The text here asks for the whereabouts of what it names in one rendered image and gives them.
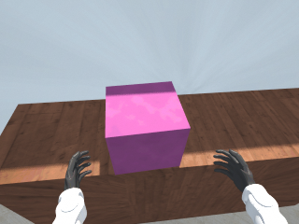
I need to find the left robot hand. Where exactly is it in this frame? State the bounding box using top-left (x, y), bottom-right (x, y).
top-left (64, 150), bottom-right (92, 191)

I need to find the robot left forearm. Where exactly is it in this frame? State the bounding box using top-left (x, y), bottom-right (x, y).
top-left (52, 188), bottom-right (87, 224)

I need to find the right robot hand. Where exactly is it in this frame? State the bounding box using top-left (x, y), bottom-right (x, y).
top-left (213, 149), bottom-right (256, 192)

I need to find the pedestal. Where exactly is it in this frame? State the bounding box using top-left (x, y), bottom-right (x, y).
top-left (0, 88), bottom-right (299, 224)

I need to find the carton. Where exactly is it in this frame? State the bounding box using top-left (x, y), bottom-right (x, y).
top-left (105, 81), bottom-right (191, 175)

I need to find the robot right forearm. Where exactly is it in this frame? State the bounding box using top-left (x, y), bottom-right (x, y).
top-left (242, 184), bottom-right (288, 224)

